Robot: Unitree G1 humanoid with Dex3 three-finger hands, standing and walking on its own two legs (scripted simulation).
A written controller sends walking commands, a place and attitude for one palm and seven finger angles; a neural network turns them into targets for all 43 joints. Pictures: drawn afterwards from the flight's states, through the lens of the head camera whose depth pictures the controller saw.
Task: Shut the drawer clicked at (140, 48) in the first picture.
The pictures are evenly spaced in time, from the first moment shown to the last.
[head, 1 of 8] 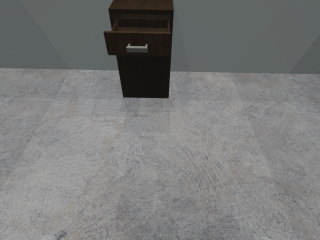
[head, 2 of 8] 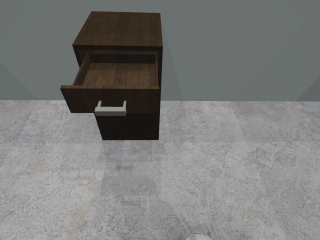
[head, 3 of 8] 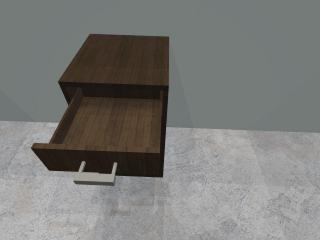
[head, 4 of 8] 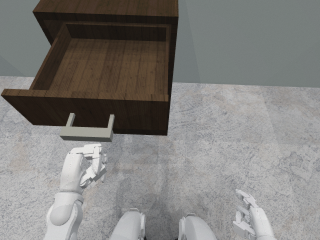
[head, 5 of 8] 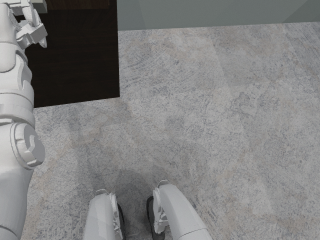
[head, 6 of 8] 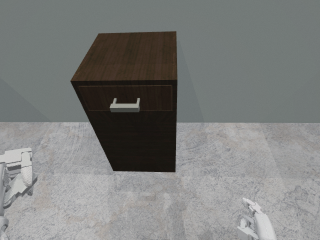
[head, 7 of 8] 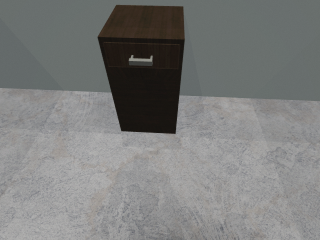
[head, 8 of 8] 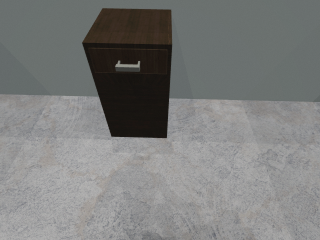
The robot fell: no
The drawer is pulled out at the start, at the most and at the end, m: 0.30 0.30 0.00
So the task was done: yes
